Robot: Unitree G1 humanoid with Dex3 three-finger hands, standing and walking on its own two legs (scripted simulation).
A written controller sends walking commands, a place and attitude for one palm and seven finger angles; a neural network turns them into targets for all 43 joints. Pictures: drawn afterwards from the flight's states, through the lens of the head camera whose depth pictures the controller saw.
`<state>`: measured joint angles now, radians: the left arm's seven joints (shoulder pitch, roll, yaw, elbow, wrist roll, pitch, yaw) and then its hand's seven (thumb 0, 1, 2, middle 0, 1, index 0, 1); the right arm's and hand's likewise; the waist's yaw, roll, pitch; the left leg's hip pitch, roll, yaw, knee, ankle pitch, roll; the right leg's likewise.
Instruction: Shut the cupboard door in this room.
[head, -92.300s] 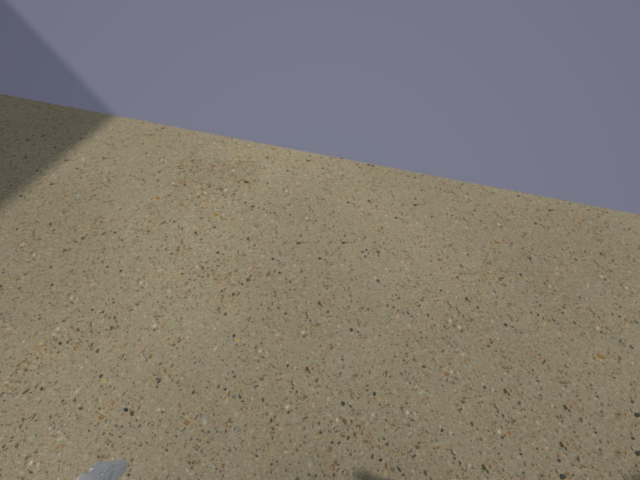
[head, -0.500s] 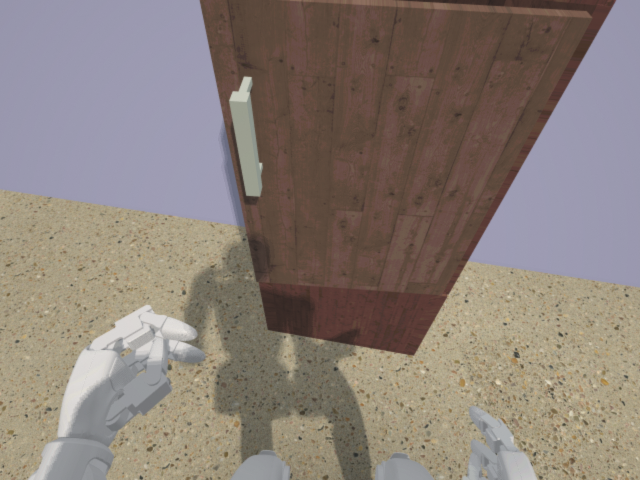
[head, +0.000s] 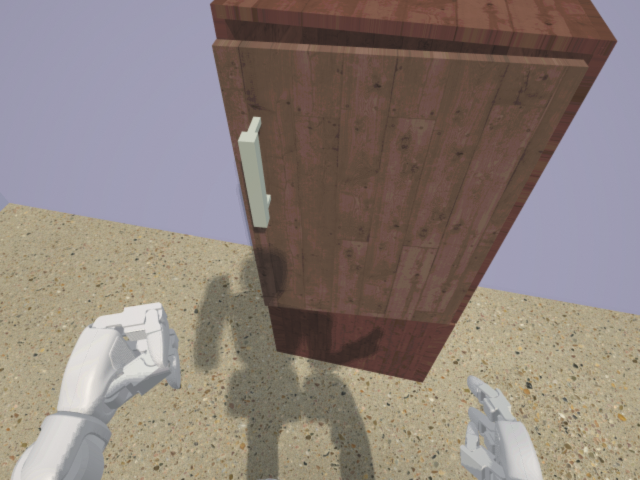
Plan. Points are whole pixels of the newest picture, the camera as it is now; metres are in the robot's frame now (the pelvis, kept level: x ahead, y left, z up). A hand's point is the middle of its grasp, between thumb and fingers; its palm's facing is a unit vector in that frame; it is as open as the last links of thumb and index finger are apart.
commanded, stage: raise the hand and make a fist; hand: left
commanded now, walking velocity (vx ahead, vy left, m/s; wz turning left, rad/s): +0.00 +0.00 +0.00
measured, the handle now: (258, 175) +0.50 +0.14 +0.11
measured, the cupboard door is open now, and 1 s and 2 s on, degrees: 6 6 6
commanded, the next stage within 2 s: bring the fist close to the handle in 0.56 s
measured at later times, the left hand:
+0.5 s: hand (170, 349) +0.22 +0.18 +0.11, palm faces -0.01 -1.00 -0.04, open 3.1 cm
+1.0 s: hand (200, 313) +0.27 +0.16 +0.11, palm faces -0.06 -1.00 -0.02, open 3.1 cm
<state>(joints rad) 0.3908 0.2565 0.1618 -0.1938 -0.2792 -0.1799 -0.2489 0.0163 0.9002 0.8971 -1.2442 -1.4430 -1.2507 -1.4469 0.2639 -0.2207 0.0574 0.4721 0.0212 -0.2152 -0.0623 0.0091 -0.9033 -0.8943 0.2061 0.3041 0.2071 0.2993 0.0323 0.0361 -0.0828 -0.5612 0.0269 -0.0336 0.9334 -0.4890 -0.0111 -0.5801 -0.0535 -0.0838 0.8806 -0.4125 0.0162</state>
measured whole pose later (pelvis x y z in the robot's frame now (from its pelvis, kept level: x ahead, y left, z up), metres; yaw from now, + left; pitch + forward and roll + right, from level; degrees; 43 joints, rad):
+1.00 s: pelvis -0.01 +0.00 +0.01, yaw +0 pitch +4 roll +0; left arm 0.11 0.22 0.13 0.01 -0.25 -0.14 -0.22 0.02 0.90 0.90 -1.30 -1.50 -1.30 -1.50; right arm 0.26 -0.24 0.05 0.56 0.02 -0.23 -0.07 0.01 -0.90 -0.89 0.21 0.30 0.21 0.30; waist 0.01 0.03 -0.05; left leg -0.47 0.02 -0.01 0.82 -0.42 -0.01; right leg -0.51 -0.06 -0.07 0.80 -0.36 0.01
